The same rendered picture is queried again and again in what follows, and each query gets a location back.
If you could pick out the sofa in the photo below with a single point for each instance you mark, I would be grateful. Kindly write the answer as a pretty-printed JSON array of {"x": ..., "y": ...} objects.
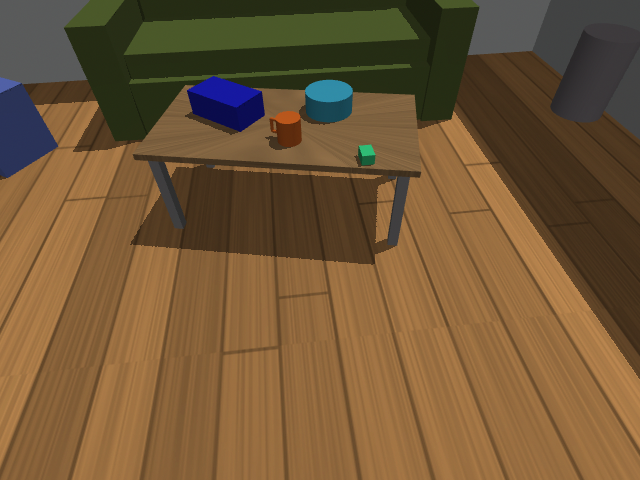
[{"x": 137, "y": 55}]

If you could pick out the coffee table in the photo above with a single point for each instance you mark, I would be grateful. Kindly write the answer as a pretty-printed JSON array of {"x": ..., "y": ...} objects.
[{"x": 388, "y": 122}]

